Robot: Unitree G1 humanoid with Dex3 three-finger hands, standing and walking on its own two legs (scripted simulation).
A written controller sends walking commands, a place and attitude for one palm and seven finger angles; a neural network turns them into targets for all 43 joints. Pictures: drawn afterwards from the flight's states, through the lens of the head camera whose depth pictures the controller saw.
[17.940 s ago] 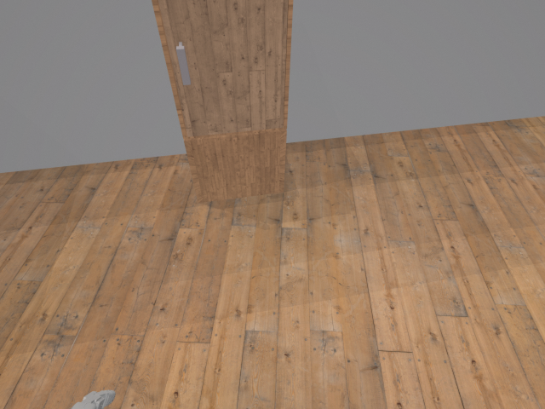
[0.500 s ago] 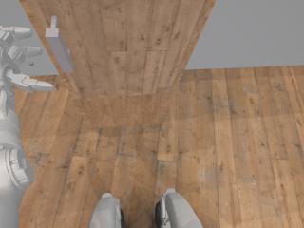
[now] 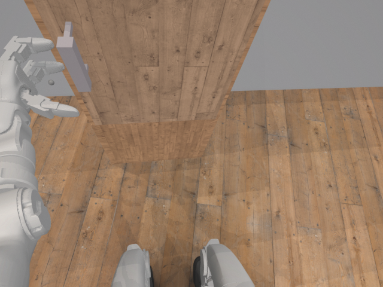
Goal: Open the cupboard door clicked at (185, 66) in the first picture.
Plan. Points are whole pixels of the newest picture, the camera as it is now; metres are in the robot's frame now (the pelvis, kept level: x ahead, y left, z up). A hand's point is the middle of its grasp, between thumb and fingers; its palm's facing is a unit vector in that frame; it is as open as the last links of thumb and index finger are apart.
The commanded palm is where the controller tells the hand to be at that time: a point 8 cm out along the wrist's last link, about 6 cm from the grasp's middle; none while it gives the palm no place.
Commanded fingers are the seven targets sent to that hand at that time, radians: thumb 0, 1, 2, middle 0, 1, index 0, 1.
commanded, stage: slide the fingers in behind the handle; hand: left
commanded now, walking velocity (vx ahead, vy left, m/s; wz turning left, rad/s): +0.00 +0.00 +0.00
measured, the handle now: (77, 58) +0.56 +0.20 +0.06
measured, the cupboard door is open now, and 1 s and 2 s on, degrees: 0 0 0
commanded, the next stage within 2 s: close the thumb around the handle in 1.10 s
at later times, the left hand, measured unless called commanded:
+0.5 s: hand (78, 79) +0.51 +0.19 +0.06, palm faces +0.05 -1.00 -0.02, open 13.9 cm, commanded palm +0.49 +0.23 +0.06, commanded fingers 0.00 -0.50 0.30 -0.30 -1.20 -0.30 -1.20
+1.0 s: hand (87, 82) +0.51 +0.18 +0.06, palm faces +0.06 -1.00 -0.02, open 14.0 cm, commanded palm +0.49 +0.21 +0.06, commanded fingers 0.00 -0.50 0.30 -0.30 -1.20 -0.30 -1.20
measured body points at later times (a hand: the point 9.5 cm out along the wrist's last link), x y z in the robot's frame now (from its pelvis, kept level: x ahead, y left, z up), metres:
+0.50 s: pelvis +0.00 +0.00 +0.00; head +0.14 +0.02 +0.43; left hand +0.50 +0.25 +0.07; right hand +0.01 -0.26 -0.11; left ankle +0.02 +0.10 -0.65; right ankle +0.03 -0.13 -0.65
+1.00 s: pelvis +0.00 -0.01 +0.00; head +0.14 +0.01 +0.43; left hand +0.50 +0.23 +0.07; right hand +0.02 -0.28 -0.11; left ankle +0.02 +0.10 -0.65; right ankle +0.03 -0.13 -0.65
